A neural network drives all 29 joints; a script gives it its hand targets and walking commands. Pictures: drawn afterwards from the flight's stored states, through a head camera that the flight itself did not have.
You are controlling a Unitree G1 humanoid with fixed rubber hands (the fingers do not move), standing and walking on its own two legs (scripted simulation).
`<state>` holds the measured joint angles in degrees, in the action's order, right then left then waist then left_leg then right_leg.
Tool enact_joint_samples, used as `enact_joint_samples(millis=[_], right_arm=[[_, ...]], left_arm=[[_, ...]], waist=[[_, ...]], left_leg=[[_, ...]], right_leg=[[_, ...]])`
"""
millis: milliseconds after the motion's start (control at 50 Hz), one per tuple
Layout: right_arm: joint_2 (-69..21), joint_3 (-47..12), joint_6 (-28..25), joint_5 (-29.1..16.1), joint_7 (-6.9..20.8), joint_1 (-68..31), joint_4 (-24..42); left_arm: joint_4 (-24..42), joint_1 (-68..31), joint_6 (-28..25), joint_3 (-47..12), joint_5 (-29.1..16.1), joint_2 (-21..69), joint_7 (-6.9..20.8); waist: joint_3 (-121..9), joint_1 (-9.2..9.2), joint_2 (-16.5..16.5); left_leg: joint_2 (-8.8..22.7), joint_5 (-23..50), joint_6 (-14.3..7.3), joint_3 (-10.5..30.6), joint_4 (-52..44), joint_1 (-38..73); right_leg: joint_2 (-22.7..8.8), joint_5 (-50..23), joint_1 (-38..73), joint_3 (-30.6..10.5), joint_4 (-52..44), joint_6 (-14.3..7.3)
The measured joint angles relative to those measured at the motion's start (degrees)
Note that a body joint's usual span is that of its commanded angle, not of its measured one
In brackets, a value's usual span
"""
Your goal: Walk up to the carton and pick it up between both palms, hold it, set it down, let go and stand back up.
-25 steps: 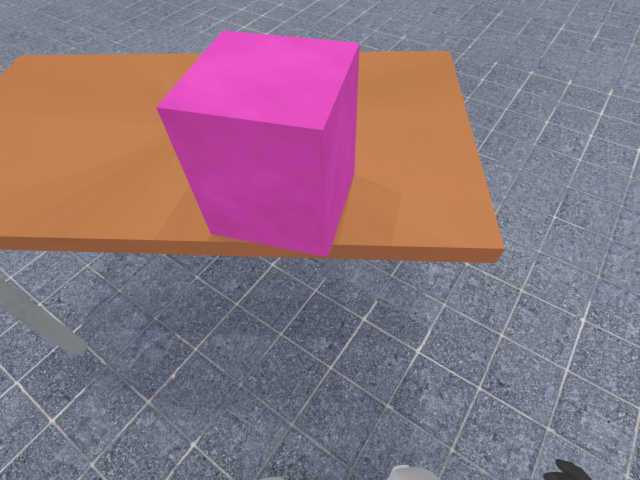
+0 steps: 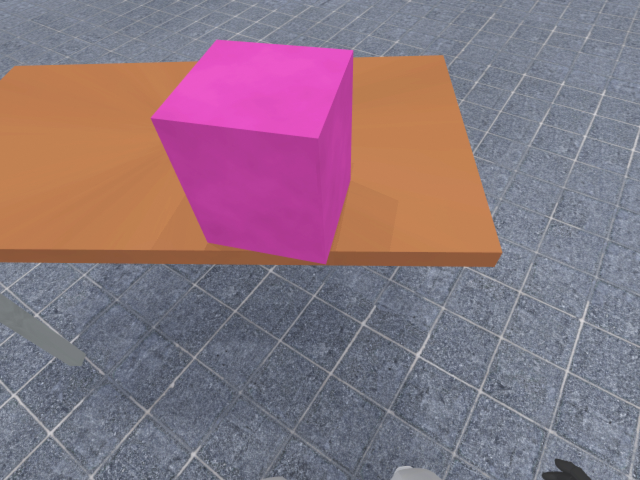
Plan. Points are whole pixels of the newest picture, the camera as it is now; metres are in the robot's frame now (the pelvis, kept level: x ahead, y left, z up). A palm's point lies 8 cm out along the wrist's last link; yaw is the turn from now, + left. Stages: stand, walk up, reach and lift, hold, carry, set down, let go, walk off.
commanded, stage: walk up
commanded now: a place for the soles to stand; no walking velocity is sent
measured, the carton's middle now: (273, 156) +0.57 +0.10 +0.07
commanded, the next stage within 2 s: none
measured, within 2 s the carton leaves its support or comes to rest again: neither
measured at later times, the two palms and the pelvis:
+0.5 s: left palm out of the picture +0.09 +0.30 -0.10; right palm out of the picture +0.12 -0.31 -0.12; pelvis +0.03 -0.01 +0.00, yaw -1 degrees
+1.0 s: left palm out of the picture +0.11 +0.29 -0.10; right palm out of the picture +0.12 -0.31 -0.12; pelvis +0.04 -0.01 +0.00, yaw -2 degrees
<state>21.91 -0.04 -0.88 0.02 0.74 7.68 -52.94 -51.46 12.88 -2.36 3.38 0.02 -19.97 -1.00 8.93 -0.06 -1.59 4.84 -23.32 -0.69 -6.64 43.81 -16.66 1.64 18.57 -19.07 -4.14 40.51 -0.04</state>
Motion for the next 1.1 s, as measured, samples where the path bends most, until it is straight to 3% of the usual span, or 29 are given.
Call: enact_joint_samples(millis=[100, 160, 220, 240, 340, 420, 480, 560, 600, 660, 720, 840, 880, 920, 1000, 1060, 1100], right_arm=[[0.05, 0.00, 1.00, 0.00, 0.03, -0.02, 0.01], [0.10, 0.00, 1.00, 0.00, 0.03, -0.01, 0.01], [0.09, 0.00, 0.79, 0.00, 0.00, 0.01, 0.01], [0.05, 0.00, 0.57, 0.00, -0.01, 0.11, 0.01], [0.04, 0.00, -0.31, 0.00, -0.13, 0.13, 0.00], [0.02, -0.01, -0.35, 0.00, -0.19, 0.14, 0.00], [0.03, 0.00, -0.29, 0.00, -0.19, 0.13, -0.02], [0.05, 0.00, 0.51, 0.00, -0.27, -0.05, 0.00], [0.08, 0.00, 0.52, 0.00, -0.27, -0.10, 0.00], [0.18, 0.00, 0.53, 0.00, -0.27, -0.08, 0.01], [0.10, 0.00, 0.47, 0.00, -0.28, 0.12, -0.01], [0.09, 0.00, -0.14, 0.00, -0.28, 0.27, -0.01], [0.07, -0.01, -0.14, 0.00, -0.25, 0.28, -0.01], [0.10, 0.00, -0.14, 0.00, -0.21, 0.27, -0.02], [0.10, 0.00, 0.05, 0.00, -0.21, 0.26, -0.01], [0.10, 0.00, 0.05, 0.00, -0.20, 0.27, -0.01], [0.10, 0.00, -0.08, 0.00, -0.20, 0.27, 0.00]], left_arm=[[-0.13, 1.34, -0.35, -0.02, 0.00, 0.01, -0.18], [-0.13, 1.30, -0.37, -0.02, 0.00, 0.02, -0.41], [-0.14, 0.75, -0.33, -0.02, 0.00, 0.02, -0.41], [-0.14, 0.50, -0.23, -0.04, 0.00, 0.03, -0.41], [-0.13, 0.12, -0.07, -0.04, 0.00, 0.01, -0.32], [-0.11, 0.16, -0.07, -0.04, 0.00, -0.02, -0.17], [-0.51, 0.19, -0.35, -0.12, 0.00, 0.01, -0.18], [-0.54, 0.38, -0.59, -0.12, 0.00, 0.01, -0.36], [-0.55, 0.30, -0.69, -0.13, 0.00, 0.01, -0.52], [-0.54, 0.04, -0.68, -0.13, 0.00, 0.02, -0.52], [-0.57, -0.67, -0.24, -0.14, 0.00, 0.02, -0.52], [-0.54, -0.96, 0.17, -0.17, 0.00, -0.01, -0.04], [-0.52, -0.86, 0.13, -0.17, 0.00, -0.03, 0.10], [-0.69, -0.77, -0.19, -0.17, 0.00, 0.01, 0.09], [-0.73, -0.52, -0.43, -0.17, 0.00, 0.00, 0.05], [-0.73, -0.91, -0.51, -0.18, 0.00, 0.01, -0.20], [-0.74, -1.44, -0.48, -0.18, 0.00, 0.01, -0.24]], waist=[[-0.05, 0.00, -0.87], [-0.06, 0.02, -0.98], [-0.03, 0.03, -0.90], [-0.03, 0.05, -0.75], [-0.13, 0.03, -0.54], [-0.22, -0.03, -0.46], [-0.15, 0.02, -0.85], [-0.26, 0.01, -0.92], [-0.25, 0.02, -0.93], [-0.28, 0.05, -0.98], [-0.26, 0.04, -0.70], [-0.59, 0.00, -0.41], [-0.65, -0.04, -0.32], [-0.56, 0.04, -0.53], [-0.77, 0.03, -0.59], [-0.77, 0.04, -0.69], [-0.79, 0.05, -0.49]], left_leg=[[-0.25, -10.00, 0.02, 0.02, 2.54, -0.17], [-0.52, -8.77, 0.02, 0.05, 2.11, -0.47], [-0.60, 2.46, -0.08, 0.02, -1.01, -0.16], [-0.68, 2.48, -0.24, -0.01, -1.03, 0.08], [-0.08, -0.36, -0.70, -0.02, -1.04, 0.93], [0.03, -0.65, -0.16, -0.10, -0.97, 0.95], [0.35, -1.51, 0.48, -0.03, 0.52, 0.98], [0.06, -10.35, 0.47, 0.07, 3.76, -0.01], [-0.04, -11.17, 0.47, 0.08, 3.77, -0.67], [-0.04, -6.78, 0.47, 0.13, 1.92, -0.50], [-0.26, 2.12, 0.29, 0.03, -0.62, -0.09], [0.31, -0.01, -0.19, 0.00, -0.64, 0.44], [0.30, -0.12, 0.11, -0.06, -0.57, 0.42], [0.38, -0.28, 0.49, 0.03, -0.33, 0.52], [-0.03, -3.96, 0.51, 0.02, -0.13, 0.49], [-0.11, 1.71, 0.61, 0.03, -1.37, 0.53], [-0.20, 0.98, 0.76, 0.05, -1.39, 0.78]], right_leg=[[0.29, 0.29, 0.76, -0.05, 0.50, 0.11], [0.29, 0.04, 0.67, -0.27, -0.14, 0.12], [0.27, 0.09, 0.04, -0.32, 0.59, 0.18], [0.26, 0.20, -0.37, -0.35, 1.72, 0.18], [0.24, 6.25, -3.31, -0.38, 10.26, 0.18], [-0.29, 5.80, -2.12, -0.24, 4.44, 0.18], [-0.03, -1.97, -0.61, 0.18, 0.57, 0.28], [0.05, 0.31, 0.39, -0.11, 0.74, 0.32], [0.05, 0.04, 0.45, -0.29, 0.26, 0.32], [0.08, -0.03, 0.14, -0.28, 0.43, 0.32], [0.00, 0.02, -0.55, -0.38, 1.84, 0.32], [-0.16, 6.70, -1.51, -0.41, 7.70, 0.32], [-0.40, 5.46, 0.68, -0.45, 1.69, 0.32], [-0.36, -0.78, 1.16, -0.37, -0.24, 0.53], [-0.45, 1.33, 0.61, -0.64, 0.98, 0.66], [-0.46, 1.39, 0.28, -0.69, 1.38, 0.66], [-0.48, 0.91, -0.49, -0.67, 3.09, 0.66]])
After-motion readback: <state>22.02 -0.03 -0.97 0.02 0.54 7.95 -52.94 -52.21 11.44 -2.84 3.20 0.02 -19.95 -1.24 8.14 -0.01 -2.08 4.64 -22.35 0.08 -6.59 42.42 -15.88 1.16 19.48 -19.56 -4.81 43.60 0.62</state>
